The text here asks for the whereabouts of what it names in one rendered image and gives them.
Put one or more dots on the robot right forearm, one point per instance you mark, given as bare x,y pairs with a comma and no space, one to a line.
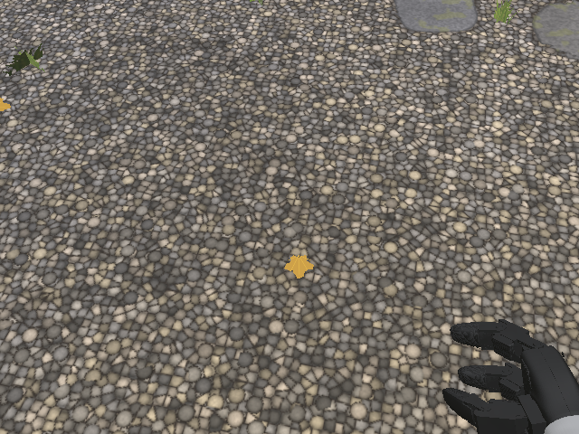
565,425

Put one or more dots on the right robot hand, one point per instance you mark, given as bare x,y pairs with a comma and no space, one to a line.
542,391

